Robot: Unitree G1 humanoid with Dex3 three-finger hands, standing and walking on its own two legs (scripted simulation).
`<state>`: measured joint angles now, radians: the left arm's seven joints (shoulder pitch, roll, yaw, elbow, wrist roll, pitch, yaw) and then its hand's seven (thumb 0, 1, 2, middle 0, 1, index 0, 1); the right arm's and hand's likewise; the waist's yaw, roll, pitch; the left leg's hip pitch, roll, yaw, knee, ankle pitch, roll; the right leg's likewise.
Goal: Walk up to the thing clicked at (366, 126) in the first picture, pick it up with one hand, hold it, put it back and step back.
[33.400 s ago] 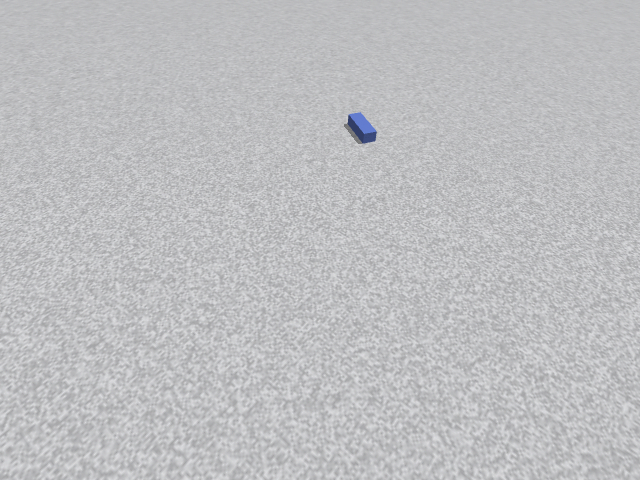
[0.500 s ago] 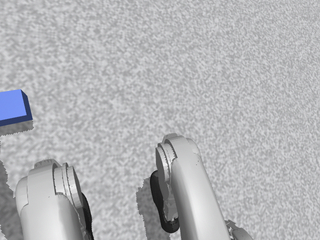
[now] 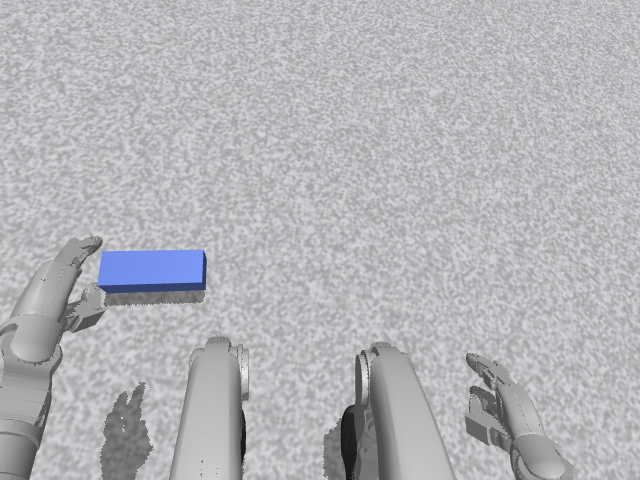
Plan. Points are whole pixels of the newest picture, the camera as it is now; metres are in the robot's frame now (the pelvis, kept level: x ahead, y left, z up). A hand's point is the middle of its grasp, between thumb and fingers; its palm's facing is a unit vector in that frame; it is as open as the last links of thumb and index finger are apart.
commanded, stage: home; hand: left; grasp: from above
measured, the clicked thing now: (155, 271) +0.49 +0.33 -0.47
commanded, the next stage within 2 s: none
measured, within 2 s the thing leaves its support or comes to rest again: neither
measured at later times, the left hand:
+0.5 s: hand (76, 359) +0.25 +0.20 +0.10, palm faces +0.16 -0.97 -0.20, open 7.4 cm
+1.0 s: hand (53, 407) +0.22 +0.18 +0.16, palm faces +0.17 -0.97 -0.18, open 7.4 cm
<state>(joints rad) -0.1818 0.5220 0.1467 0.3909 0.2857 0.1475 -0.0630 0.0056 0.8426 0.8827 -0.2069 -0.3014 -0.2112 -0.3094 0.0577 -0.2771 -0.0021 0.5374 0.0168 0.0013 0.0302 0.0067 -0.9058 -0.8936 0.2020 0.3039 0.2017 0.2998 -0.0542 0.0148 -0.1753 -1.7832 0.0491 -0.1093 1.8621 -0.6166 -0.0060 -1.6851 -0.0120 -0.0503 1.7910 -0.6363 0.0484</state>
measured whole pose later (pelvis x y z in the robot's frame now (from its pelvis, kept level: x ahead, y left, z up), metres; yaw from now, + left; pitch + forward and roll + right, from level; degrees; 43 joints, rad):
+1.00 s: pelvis +0.08 -0.01 +0.21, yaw +6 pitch +10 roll -3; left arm 0.49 0.21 0.05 -0.12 -0.05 0.47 0.00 0.01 0.90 0.90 -0.20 -0.30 -0.20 -0.30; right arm 0.26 -0.22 0.04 0.53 0.00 -0.25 -0.18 0.01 -0.90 -0.89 0.21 0.30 0.21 0.30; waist -0.03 0.04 -0.16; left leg -0.71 0.05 -0.07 1.01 -0.46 -0.03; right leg -0.63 -0.03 -0.07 0.95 -0.48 0.02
